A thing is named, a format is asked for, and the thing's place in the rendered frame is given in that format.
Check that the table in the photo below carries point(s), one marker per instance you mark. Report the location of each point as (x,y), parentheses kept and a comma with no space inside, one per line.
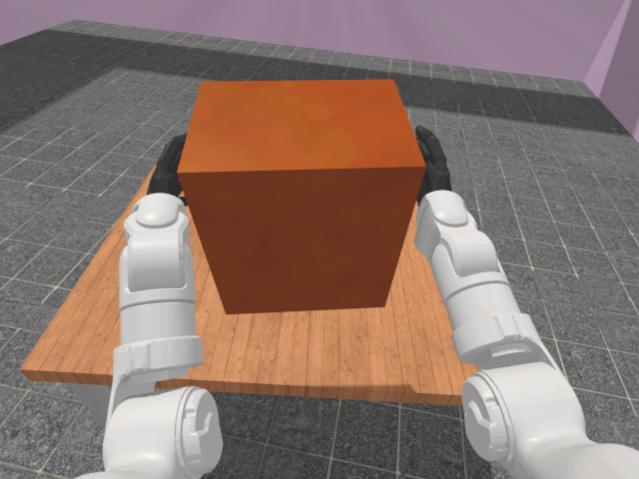
(402,352)

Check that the robot left upper arm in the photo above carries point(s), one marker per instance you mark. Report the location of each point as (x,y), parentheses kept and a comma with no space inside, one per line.
(167,434)

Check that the carton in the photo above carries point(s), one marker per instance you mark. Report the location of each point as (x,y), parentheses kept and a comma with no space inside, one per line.
(301,191)

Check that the robot right hand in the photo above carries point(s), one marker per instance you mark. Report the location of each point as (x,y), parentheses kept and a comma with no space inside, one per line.
(436,176)

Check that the right robot forearm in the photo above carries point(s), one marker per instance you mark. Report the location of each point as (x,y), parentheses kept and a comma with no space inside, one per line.
(489,329)

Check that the robot left hand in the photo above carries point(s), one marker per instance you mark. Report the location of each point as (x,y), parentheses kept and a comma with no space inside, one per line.
(164,178)

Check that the robot right upper arm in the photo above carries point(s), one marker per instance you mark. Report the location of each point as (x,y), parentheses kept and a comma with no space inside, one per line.
(526,418)

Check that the left robot forearm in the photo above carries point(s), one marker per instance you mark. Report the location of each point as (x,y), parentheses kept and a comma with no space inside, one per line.
(158,322)

